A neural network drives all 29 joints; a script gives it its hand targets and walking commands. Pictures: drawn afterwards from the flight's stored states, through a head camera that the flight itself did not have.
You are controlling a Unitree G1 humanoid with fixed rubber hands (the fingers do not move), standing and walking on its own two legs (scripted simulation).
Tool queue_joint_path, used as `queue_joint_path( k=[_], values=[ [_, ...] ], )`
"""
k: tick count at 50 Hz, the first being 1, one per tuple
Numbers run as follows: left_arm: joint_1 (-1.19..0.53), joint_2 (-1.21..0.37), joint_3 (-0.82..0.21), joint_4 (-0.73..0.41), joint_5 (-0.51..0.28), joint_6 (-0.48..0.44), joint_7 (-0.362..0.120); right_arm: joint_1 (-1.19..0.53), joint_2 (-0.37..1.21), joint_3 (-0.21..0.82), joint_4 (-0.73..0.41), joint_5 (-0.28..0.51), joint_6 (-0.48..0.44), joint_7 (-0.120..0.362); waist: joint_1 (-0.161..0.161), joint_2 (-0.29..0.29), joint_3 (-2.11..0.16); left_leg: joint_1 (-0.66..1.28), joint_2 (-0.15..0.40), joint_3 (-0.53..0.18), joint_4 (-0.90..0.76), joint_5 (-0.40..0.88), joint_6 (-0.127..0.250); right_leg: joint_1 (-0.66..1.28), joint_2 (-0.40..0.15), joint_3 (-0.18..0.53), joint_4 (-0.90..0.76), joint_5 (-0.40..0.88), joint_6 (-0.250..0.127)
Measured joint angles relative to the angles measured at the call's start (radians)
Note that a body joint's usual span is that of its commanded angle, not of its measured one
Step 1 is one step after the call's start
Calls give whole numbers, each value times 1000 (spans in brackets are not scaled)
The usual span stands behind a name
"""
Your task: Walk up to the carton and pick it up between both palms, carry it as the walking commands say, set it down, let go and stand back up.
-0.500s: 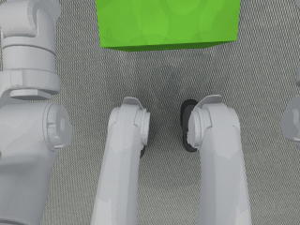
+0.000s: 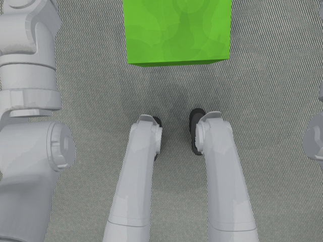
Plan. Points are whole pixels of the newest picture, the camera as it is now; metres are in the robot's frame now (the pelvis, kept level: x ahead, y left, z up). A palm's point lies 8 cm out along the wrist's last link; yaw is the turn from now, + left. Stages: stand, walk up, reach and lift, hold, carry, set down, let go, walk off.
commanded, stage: set down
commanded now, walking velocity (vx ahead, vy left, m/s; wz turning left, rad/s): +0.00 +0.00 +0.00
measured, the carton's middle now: (175, 17) +0.58 +0.00 -0.45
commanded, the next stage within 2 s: let go in 0.22 s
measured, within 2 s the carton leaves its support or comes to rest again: neither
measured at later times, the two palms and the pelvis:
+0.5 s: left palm out of the picture +0.54 +0.22 -0.05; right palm out of the picture +0.55 -0.25 -0.05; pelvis +0.02 -0.01 +0.09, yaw +0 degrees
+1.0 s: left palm out of the picture +0.35 +0.24 +0.10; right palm out of the picture +0.35 -0.24 +0.09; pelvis +0.08 +0.00 +0.16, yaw +0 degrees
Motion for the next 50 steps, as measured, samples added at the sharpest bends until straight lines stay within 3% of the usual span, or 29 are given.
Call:
queue_joint_path(
  k=[11, 18, 24, 31, 35, 39, 43, 50],
  values=[
    [1, 8, 0, 42, 0, 4, -22, 0, -3, 30, 0, 0, 12, 3, 0, -15, 0, 161, 8, -4, -252, 100, 0, 154, 0, 20, -233, 91, 0],
    [9, 7, 0, 181, 0, -72, -63, 6, -2, 32, 75, 0, -35, 17, 0, -18, -79, 188, 12, -8, -371, 140, 0, 181, 0, 27, -349, 128, -1],
    [94, -6, 0, 155, 13, -134, -78, 95, 19, 27, 72, -18, -97, 23, 0, -34, -39, 278, 15, -10, -425, 142, 0, 270, 0, 29, -399, 128, -1],
    [479, -22, -52, -143, 16, -113, -79, 495, 90, 76, -212, -22, -86, -4, 0, -35, 2, 457, 18, -15, -488, 139, 0, 445, 0, 29, -454, 128, -1],
    [687, -50, -68, -218, 17, -120, -84, 693, 129, 89, -301, -22, -89, -5, 0, -13, -24, 569, 20, -20, -535, 132, 5, 567, 0, 29, -513, 111, -1],
    [875, -90, -68, -216, 17, -158, -103, 884, 194, 90, -309, -22, -117, -4, 0, -8, -201, 592, 22, -23, -573, 136, 10, 591, 0, 29, -553, 117, -1],
    [1002, -134, -68, -133, 32, -217, -123, 1033, 245, 90, -266, -48, -171, 14, 0, -8, -400, 640, 24, -28, -626, 142, 10, 639, 0, 29, -605, 122, -1],
    [1150, -199, -83, -62, 82, -276, -151, 1196, 259, 117, -216, -81, -221, 49, 0, -8, -467, 855, 33, -35, -746, 159, 10, 852, 0, 29, -720, 136, 0]
  ],
)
